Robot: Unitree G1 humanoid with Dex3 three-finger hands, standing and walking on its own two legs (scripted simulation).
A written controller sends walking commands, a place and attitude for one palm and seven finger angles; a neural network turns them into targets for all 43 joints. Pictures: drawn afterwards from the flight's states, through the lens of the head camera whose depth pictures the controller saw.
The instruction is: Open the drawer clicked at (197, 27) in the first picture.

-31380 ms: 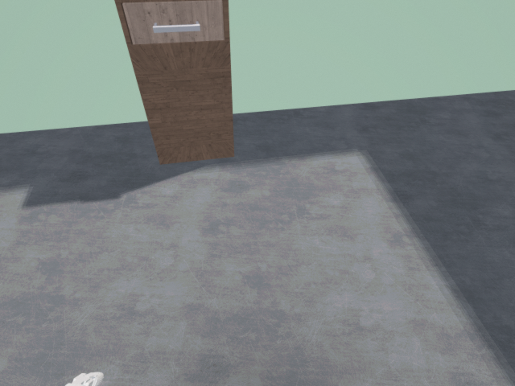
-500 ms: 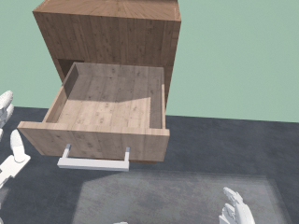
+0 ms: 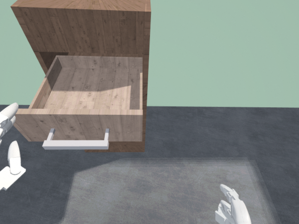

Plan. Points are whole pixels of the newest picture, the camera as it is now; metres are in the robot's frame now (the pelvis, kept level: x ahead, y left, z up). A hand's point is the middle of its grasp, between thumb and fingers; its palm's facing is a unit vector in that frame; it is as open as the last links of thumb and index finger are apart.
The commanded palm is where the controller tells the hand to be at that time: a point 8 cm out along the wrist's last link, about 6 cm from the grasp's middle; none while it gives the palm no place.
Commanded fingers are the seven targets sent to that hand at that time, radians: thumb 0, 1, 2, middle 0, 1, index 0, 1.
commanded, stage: step back with the hand held close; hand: left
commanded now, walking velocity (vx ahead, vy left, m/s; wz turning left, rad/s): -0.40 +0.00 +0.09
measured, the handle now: (78, 138) +0.35 +0.23 -0.02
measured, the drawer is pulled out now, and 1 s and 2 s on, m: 0.30 0.30 0.30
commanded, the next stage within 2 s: stop stepping back and stand still in 0.06 s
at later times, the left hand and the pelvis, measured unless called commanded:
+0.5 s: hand out of the picture +0.05 +0.21 +0.16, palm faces +0.42 -0.78 -0.46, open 7.4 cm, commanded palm +0.00 +0.24 +0.17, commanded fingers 0.00 0.90 0.90 -0.20 -0.30 -0.20 -0.30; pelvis -0.13 -0.05 +0.00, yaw +2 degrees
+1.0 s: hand out of the picture -0.01 +0.20 +0.14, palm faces +0.46 -0.78 -0.43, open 7.4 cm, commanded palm -0.07 +0.23 +0.17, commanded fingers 0.00 0.90 0.90 -0.20 -0.30 -0.20 -0.30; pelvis -0.17 -0.06 -0.01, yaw +5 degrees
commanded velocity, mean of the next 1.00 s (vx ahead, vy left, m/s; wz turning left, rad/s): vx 0.10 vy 0.05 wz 0.01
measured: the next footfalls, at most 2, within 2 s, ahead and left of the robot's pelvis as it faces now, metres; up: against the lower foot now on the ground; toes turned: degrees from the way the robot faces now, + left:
left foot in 0.08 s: +0.00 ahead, +0.12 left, +0.00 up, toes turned +4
left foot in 0.64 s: -0.16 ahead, +0.08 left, +0.00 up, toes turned +8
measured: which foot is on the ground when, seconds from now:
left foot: up 0.00-0.06, down 0.08-0.32, up 0.34-0.62, down 0.64-0.86, up 0.88-1.00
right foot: down 0.00-0.66, up 0.68-0.82, down 0.84-1.00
